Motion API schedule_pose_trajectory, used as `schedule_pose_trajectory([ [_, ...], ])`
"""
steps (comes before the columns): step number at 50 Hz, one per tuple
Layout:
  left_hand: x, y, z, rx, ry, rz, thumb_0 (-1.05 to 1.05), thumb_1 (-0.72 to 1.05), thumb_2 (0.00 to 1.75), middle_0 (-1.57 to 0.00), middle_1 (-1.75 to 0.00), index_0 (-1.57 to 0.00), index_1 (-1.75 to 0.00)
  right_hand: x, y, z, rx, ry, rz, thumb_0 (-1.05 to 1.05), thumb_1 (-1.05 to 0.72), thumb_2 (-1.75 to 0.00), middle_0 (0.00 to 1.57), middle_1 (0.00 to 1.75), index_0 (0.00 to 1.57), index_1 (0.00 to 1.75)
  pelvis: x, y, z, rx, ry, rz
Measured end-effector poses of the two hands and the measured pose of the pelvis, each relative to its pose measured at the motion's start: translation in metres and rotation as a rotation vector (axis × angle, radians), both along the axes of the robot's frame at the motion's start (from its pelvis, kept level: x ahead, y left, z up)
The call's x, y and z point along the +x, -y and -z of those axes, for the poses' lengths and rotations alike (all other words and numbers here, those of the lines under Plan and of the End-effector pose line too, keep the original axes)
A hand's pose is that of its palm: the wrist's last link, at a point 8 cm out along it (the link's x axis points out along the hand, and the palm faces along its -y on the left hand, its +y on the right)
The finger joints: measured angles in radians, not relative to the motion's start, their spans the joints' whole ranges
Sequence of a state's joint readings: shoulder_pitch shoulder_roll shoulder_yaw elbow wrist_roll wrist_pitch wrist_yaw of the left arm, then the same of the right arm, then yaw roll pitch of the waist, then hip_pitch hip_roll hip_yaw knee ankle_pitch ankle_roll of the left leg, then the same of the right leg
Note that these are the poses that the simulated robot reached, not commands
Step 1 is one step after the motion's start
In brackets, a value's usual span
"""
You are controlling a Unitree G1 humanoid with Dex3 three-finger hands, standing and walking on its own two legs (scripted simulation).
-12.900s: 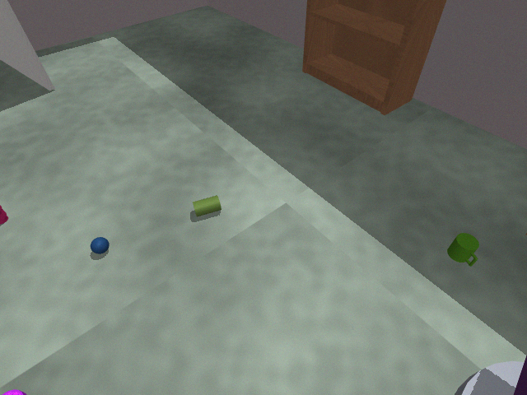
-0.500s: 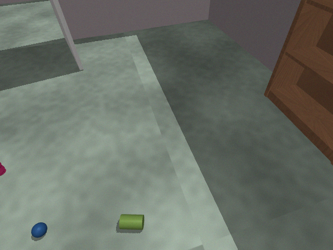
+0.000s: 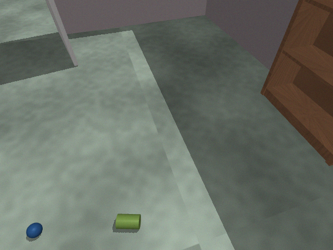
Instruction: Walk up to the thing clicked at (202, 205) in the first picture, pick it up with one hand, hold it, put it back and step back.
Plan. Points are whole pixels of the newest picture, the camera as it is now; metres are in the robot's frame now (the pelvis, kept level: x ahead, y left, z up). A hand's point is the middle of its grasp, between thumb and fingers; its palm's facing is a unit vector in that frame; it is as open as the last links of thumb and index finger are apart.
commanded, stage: stand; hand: left
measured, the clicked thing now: (128, 221) +0.42 +0.26 -0.74
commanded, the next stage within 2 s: none
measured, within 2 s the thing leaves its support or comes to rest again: neither
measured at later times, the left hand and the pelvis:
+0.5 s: hand out of the picture +0.07 +0.26 -0.16, palm faces -0.02 -0.94 -0.34, open 7.4 cm; pelvis +0.00 +0.00 +0.00, yaw +0 degrees
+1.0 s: hand out of the picture +0.08 +0.26 -0.16, palm faces -0.02 -0.94 -0.34, open 7.4 cm; pelvis +0.01 +0.00 +0.00, yaw +0 degrees
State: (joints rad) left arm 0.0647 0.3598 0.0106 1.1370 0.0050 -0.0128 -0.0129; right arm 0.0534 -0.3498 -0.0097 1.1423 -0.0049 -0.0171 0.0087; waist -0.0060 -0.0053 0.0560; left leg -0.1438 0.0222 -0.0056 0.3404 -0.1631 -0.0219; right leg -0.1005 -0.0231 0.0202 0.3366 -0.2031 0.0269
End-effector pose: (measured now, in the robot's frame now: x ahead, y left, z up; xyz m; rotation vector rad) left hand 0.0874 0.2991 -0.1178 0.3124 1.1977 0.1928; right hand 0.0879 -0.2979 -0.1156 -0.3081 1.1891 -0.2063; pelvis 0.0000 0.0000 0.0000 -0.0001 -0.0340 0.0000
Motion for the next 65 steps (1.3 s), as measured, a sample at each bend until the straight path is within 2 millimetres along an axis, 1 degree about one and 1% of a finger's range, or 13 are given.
schedule_pose_trajectory([
  [7,-0.012,-0.002,0.001,0.005,-0.027,-0.015,0.01,0.91,0.89,-0.2,-0.3,-0.21,-0.3,0.004,-0.004,0.001,0.01,-0.005,-0.011,0.01,-0.91,-0.9,0.21,0.3,0.21,0.3,0.0,0.0,0.0,-0.001,-0.003,-0.003],
  [16,-0.021,-0.002,0.003,0.0,-0.052,-0.021,0.01,0.91,0.89,-0.2,-0.3,-0.21,-0.3,-0.001,-0.004,0.002,0.008,-0.03,-0.007,0.01,-0.91,-0.9,0.21,0.3,0.21,0.3,0.001,-0.001,-0.001,0.0,-0.008,-0.003],
  [25,-0.019,-0.001,0.004,-0.002,-0.05,-0.017,0.01,0.91,0.89,-0.2,-0.3,-0.21,-0.3,-0.006,-0.002,0.002,0.002,-0.046,0.001,0.01,-0.91,-0.9,0.2,0.3,0.21,0.3,0.004,-0.001,-0.001,0.0,-0.01,-0.007],
  [40,-0.008,-0.001,0.001,0.005,-0.031,-0.003,0.01,0.91,0.89,-0.2,-0.3,-0.21,-0.3,-0.006,-0.002,0.003,0.004,-0.046,0.003,0.01,-0.91,-0.9,0.2,0.3,0.21,0.3,0.007,-0.001,-0.001,0.001,-0.011,-0.006],
  [65,-0.011,-0.001,0.003,0.003,-0.054,-0.01,0.01,0.91,0.89,-0.2,-0.3,-0.21,-0.3,-0.001,-0.002,0.004,0.003,-0.058,0.001,0.01,-0.91,-0.9,0.2,0.3,0.21,0.3,0.014,-0.001,-0.001,0.002,-0.016,-0.007],
])
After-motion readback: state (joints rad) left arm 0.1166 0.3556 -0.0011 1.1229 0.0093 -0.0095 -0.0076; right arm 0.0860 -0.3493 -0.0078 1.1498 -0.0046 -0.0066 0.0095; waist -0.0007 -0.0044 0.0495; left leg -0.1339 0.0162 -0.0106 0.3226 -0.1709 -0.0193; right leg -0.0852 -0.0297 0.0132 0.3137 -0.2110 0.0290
